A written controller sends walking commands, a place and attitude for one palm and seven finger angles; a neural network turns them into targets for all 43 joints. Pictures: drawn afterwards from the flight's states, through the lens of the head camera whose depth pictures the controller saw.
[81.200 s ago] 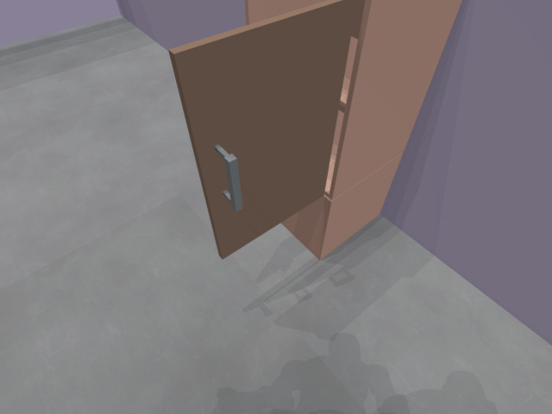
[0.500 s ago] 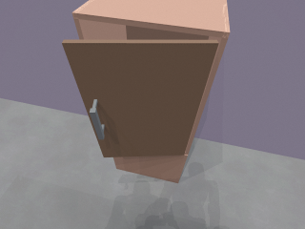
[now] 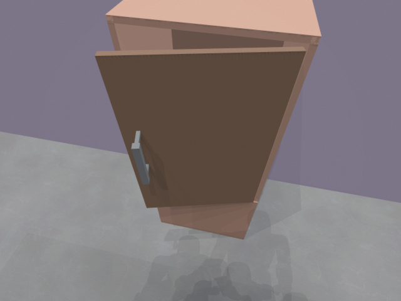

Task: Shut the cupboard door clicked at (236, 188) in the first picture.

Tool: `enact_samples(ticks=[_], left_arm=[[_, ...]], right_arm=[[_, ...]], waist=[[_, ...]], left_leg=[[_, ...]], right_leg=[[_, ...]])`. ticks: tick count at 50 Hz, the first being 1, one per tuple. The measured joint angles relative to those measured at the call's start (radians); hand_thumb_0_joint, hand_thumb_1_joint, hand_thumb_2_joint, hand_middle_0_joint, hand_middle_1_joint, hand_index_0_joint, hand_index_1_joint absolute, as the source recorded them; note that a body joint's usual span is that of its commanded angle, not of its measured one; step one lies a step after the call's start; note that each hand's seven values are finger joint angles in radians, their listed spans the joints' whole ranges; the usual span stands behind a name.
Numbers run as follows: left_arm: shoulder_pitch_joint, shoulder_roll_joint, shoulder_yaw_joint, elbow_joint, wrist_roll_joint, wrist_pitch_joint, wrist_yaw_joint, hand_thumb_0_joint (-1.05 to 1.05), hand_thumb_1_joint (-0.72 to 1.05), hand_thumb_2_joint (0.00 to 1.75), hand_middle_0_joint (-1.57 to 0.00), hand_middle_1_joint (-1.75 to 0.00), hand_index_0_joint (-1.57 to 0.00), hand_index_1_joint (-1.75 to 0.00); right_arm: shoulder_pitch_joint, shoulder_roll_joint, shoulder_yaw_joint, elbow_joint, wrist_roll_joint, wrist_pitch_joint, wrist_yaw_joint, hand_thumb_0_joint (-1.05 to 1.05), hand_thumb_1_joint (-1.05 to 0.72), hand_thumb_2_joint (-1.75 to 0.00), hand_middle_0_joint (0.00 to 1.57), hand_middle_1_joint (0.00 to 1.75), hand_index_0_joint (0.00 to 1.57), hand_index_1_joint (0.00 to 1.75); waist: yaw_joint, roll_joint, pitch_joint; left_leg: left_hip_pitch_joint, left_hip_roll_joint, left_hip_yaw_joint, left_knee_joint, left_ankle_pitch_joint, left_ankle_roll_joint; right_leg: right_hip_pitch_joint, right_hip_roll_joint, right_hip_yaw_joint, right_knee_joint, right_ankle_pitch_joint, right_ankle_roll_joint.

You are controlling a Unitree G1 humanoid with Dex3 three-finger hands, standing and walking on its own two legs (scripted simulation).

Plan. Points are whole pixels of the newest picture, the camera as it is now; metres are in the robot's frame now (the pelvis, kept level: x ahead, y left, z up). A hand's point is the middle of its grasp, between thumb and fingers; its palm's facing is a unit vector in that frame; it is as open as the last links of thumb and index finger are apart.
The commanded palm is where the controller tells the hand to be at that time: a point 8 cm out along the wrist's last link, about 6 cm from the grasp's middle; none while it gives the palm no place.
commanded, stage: look again from close up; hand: left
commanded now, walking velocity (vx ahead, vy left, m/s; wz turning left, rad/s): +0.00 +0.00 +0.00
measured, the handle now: (142, 159) +0.45 +0.18 -0.02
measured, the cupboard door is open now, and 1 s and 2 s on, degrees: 16 16 16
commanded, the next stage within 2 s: raise the hand and make a fist in 0.04 s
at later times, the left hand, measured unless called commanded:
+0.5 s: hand (126, 288) +0.16 +0.16 -0.05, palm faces +0.12 -0.99 +0.00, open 6.5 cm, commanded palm +0.11 +0.22 -0.06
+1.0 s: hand (109, 284) +0.16 +0.19 -0.04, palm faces +0.20 -0.98 -0.05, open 4.1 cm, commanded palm +0.13 +0.23 -0.04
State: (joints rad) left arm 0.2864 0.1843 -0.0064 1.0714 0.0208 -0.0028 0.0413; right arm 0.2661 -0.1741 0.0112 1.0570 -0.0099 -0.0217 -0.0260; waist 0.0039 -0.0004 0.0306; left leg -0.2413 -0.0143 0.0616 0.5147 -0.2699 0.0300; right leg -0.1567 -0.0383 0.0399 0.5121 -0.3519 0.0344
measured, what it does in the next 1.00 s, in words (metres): lowers itself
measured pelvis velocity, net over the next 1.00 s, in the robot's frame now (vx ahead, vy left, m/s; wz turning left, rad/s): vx -0.05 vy -0.03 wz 0.02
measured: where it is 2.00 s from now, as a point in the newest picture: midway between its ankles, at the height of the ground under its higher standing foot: outside the picture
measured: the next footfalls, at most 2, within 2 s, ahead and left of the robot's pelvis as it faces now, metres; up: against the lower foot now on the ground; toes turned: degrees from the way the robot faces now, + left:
none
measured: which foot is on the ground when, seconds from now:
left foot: down 0.00-1.00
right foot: down 0.00-1.00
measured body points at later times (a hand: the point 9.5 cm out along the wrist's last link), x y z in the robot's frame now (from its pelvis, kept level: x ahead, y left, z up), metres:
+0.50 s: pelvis -0.05 -0.04 -0.07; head +0.00 -0.03 +0.38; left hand +0.14 +0.21 -0.04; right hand +0.17 -0.28 -0.12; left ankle +0.00 +0.10 -0.73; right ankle -0.04 -0.14 -0.73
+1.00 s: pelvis -0.05 -0.03 -0.09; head +0.01 -0.03 +0.36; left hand +0.14 +0.24 -0.04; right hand +0.11 -0.26 -0.18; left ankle +0.00 +0.10 -0.73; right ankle -0.05 -0.14 -0.73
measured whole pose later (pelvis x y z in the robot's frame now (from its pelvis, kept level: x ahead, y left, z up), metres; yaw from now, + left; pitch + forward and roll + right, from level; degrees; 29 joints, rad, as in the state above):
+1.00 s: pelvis -0.05 -0.03 -0.09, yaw +1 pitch +15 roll -1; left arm 0.44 0.20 0.21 -0.02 -0.27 -0.33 -0.15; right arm 0.30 -0.19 -0.02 0.57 0.01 -0.21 -0.07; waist 0.00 0.03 -0.16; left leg -0.95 0.04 -0.02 1.16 -0.47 -0.01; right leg -0.84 0.01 -0.06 1.16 -0.57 -0.02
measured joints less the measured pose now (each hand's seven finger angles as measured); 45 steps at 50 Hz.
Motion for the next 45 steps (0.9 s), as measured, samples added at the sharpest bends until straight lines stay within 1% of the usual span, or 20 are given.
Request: enact_samples(ticks=[8, 9, 10, 11, 13, 14, 16, 19, 22, 24, 25, 27, 29, 32, 35, 37, 39, 41, 43, 45], left_arm=[[-0.012, -0.001, -0.004, 0.010, 0.002, -0.004, 0.004, 0.01, 0.91, 0.90, -0.20, -0.30, -0.20, -0.30], [0.034, -0.007, 0.049, -0.162, -0.015, 0.060, -0.001, 0.01, 0.90, 0.90, -0.20, -0.30, -0.20, -0.30], [0.091, -0.001, 0.060, -0.365, -0.045, 0.069, 0.017, 0.01, 0.90, 0.90, -0.20, -0.30, -0.21, -0.30], [0.137, 0.011, 0.058, -0.537, -0.076, 0.038, 0.042, 0.02, 0.90, 0.90, -0.20, -0.30, -0.21, -0.30], [0.170, 0.021, 0.054, -0.769, -0.118, -0.007, 0.083, 0.02, 0.91, 0.90, -0.21, -0.31, -0.21, -0.31], [0.157, 0.017, 0.056, -0.844, -0.130, -0.031, 0.088, 0.02, 0.91, 0.90, -0.22, -0.32, -0.22, -0.32], [0.096, 0.002, 0.078, -0.910, -0.142, -0.123, 0.069, 0.02, 0.91, 0.90, -0.23, -0.34, -0.23, -0.34], [0.022, -0.021, 0.134, -0.904, -0.181, -0.318, -0.034, 0.01, 0.91, 0.90, -0.27, -0.38, -0.27, -0.37], [0.019, -0.023, 0.174, -0.876, -0.238, -0.520, -0.202, 0.01, 0.91, 0.90, -0.31, -0.42, -0.31, -0.42], [0.044, -0.024, 0.186, -0.854, -0.263, -0.577, -0.288, 0.00, 0.90, 0.90, -0.34, -0.46, -0.35, -0.46], [0.065, -0.024, 0.189, -0.847, -0.270, -0.576, -0.314, 0.00, 0.90, 0.90, -0.36, -0.48, -0.36, -0.48], [0.114, -0.018, 0.193, -0.848, -0.276, -0.544, -0.332, 0.01, 0.90, 0.90, -0.40, -0.52, -0.40, -0.51], [0.164, -0.008, 0.199, -0.875, -0.277, -0.517, -0.316, 0.01, 0.90, 0.90, -0.43, -0.55, -0.44, -0.55], [0.206, 0.013, 0.207, -0.983, -0.285, -0.533, -0.276, 0.02, 0.90, 0.90, -0.49, -0.61, -0.49, -0.61], [0.180, 0.032, 0.202, -1.097, -0.312, -0.582, -0.281, 0.03, 0.90, 0.90, -0.54, -0.67, -0.54, -0.67], [0.127, 0.043, 0.189, -1.135, -0.326, -0.578, -0.311, 0.02, 0.90, 0.90, -0.57, -0.71, -0.58, -0.71], [0.067, 0.052, 0.174, -1.127, -0.330, -0.519, -0.347, 0.02, 0.90, 0.90, -0.61, -0.75, -0.61, -0.75], [0.023, 0.056, 0.162, -1.090, -0.331, -0.408, -0.370, 0.02, 0.90, 0.90, -0.65, -0.79, -0.65, -0.79], [0.015, 0.052, 0.162, -1.053, -0.329, -0.289, -0.364, 0.01, 0.90, 0.90, -0.68, -0.83, -0.69, -0.83], [0.042, 0.040, 0.175, -1.039, -0.323, -0.218, -0.324, 0.02, 0.90, 0.90, -0.72, -0.87, -0.72, -0.87]], right_arm=[[-0.014, -0.002, 0.002, 0.015, 0.004, 0.004, 0.002, 0.01, -0.92, -0.90, 0.20, 0.30, 0.20, 0.30], [-0.006, -0.004, 0.005, -0.017, 0.011, -0.020, -0.008, 0.01, -0.92, -0.90, 0.20, 0.30, 0.20, 0.30], [0.015, -0.006, 0.014, -0.059, 0.029, -0.076, -0.030, 0.01, -0.92, -0.90, 0.20, 0.30, 0.20, 0.30], [0.036, -0.006, 0.015, -0.092, 0.039, -0.136, -0.049, 0.01, -0.92, -0.90, 0.20, 0.30, 0.20, 0.30], [0.063, -0.012, -0.001, -0.140, 0.048, -0.218, -0.049, 0.01, -0.92, -0.90, 0.20, 0.30, 0.20, 0.30], [0.069, -0.021, -0.010, -0.172, 0.048, -0.242, -0.042, 0.01, -0.92, -0.90, 0.20, 0.30, 0.20, 0.30], [0.048, -0.041, -0.024, -0.230, 0.042, -0.273, -0.028, 0.01, -0.91, -0.90, 0.20, 0.30, 0.20, 0.30], [-0.025, -0.052, -0.043, -0.306, 0.022, -0.284, 0.001, 0.01, -0.91, -0.90, 0.20, 0.30, 0.20, 0.30], [-0.083, -0.043, -0.062, -0.377, 0.009, -0.281, 0.027, 0.01, -0.91, -0.90, 0.20, 0.30, 0.20, 0.30], [-0.104, -0.052, -0.072, -0.428, 0.009, -0.271, 0.034, 0.01, -0.91, -0.90, 0.20, 0.30, 0.20, 0.30], [-0.111, -0.061, -0.076, -0.453, 0.010, -0.266, 0.034, 0.01, -0.91, -0.90, 0.20, 0.30, 0.20, 0.30], [-0.120, -0.081, -0.083, -0.493, 0.013, -0.260, 0.028, 0.01, -0.91, -0.90, 0.20, 0.30, 0.20, 0.30], [-0.126, -0.096, -0.084, -0.517, 0.015, -0.258, 0.016, 0.01, -0.91, -0.90, 0.20, 0.30, 0.20, 0.30], [-0.133, -0.097, -0.071, -0.519, 0.012, -0.270, -0.011, 0.01, -0.91, -0.90, 0.20, 0.30, 0.20, 0.30], [-0.133, -0.080, -0.041, -0.502, 0.014, -0.278, -0.034, 0.02, -0.91, -0.90, 0.20, 0.30, 0.20, 0.30], [-0.127, -0.063, -0.017, -0.492, 0.019, -0.275, -0.046, 0.02, -0.91, -0.90, 0.20, 0.30, 0.20, 0.30], [-0.113, -0.043, 0.001, -0.486, 0.029, -0.261, -0.053, 0.02, -0.91, -0.90, 0.20, 0.30, 0.20, 0.30], [-0.088, -0.024, 0.011, -0.489, 0.040, -0.236, -0.056, 0.02, -0.91, -0.90, 0.20, 0.30, 0.20, 0.30], [-0.055, -0.010, 0.014, -0.495, 0.047, -0.209, -0.056, 0.02, -0.91, -0.90, 0.20, 0.30, 0.20, 0.30], [-0.020, -0.003, 0.007, -0.499, 0.046, -0.189, -0.054, 0.02, -0.91, -0.90, 0.20, 0.30, 0.20, 0.30]], waist=[[0.000, 0.000, 0.010], [-0.006, 0.001, 0.024], [-0.001, -0.007, 0.030], [0.007, -0.017, 0.024], [0.002, -0.024, -0.022], [-0.007, -0.015, -0.046], [-0.024, 0.002, -0.089], [-0.038, 0.016, -0.138], [-0.022, -0.030, -0.172], [-0.005, -0.054, -0.174], [0.005, -0.057, -0.172], [0.026, -0.053, -0.169], [0.045, -0.038, -0.168], [0.068, -0.013, -0.169], [0.076, 0.010, -0.172], [0.069, 0.029, -0.175], [0.055, 0.043, -0.180], [0.037, 0.052, -0.182], [0.018, 0.052, -0.184], [0.003, 0.046, -0.188]], left_leg=[[0.001, 0.008, -0.005, 0.000, 0.000, -0.005], [-0.013, 0.014, -0.011, 0.025, -0.007, -0.007], [-0.027, 0.014, -0.011, 0.044, -0.015, -0.009], [-0.033, 0.010, -0.007, 0.053, -0.019, -0.012], [-0.055, -0.006, -0.010, 0.061, -0.019, -0.017], [-0.080, -0.011, -0.020, 0.082, -0.023, -0.017], [-0.158, -0.013, -0.031, 0.149, -0.042, -0.018], [-0.307, 0.010, -0.035, 0.262, -0.070, -0.029], [-0.468, 0.028, -0.030, 0.396, -0.108, -0.045], [-0.559, 0.036, -0.040, 0.487, -0.134, -0.057], [-0.598, 0.039, -0.049, 0.529, -0.149, -0.060], [-0.667, 0.043, -0.071, 0.606, -0.170, -0.067], [-0.721, 0.046, -0.095, 0.667, -0.188, -0.072], [-0.777, 0.051, -0.127, 0.734, -0.208, -0.072], [-0.810, 0.055, -0.150, 0.774, -0.220, -0.069], [-0.821, 0.057, -0.158, 0.786, -0.222, -0.068], [-0.821, 0.058, -0.156, 0.781, -0.219, -0.068], [-0.806, 0.059, -0.144, 0.758, -0.212, -0.067], [-0.777, 0.059, -0.125, 0.722, -0.203, -0.066], [-0.744, 0.059, -0.102, 0.683, -0.196, -0.062]], right_leg=[[0.011, 0.007, -0.005, -0.019, 0.007, -0.001], [-0.005, 0.013, -0.017, 0.009, 0.007, -0.007], [-0.043, 0.010, -0.029, 0.076, 0.002, -0.016], [-0.075, 0.002, -0.040, 0.136, -0.005, -0.028], [-0.115, -0.014, -0.055, 0.182, -0.011, -0.038], [-0.123, -0.018, -0.064, 0.182, -0.030, -0.040], [-0.160, -0.020, -0.070, 0.185, -0.092, -0.024], [-0.316, 0.000, -0.069, 0.304, -0.105, -0.033], [-0.490, 0.015, -0.060, 0.461, -0.151, -0.053], [-0.579, 0.022, -0.069, 0.555, -0.185, -0.068], [-0.614, 0.024, -0.077, 0.595, -0.200, -0.072], [-0.671, 0.029, -0.097, 0.662, -0.225, -0.080], [-0.710, 0.033, -0.119, 0.710, -0.244, -0.087], [-0.746, 0.042, -0.149, 0.756, -0.262, -0.095], [-0.765, 0.049, -0.169, 0.780, -0.269, -0.099], [-0.771, 0.052, -0.177, 0.783, -0.269, -0.099], [-0.772, 0.054, -0.174, 0.776, -0.263, -0.095], [-0.762, 0.053, -0.163, 0.756, -0.254, -0.089], [-0.743, 0.050, -0.144, 0.727, -0.243, -0.080], [-0.720, 0.048, -0.122, 0.694, -0.231, -0.069]])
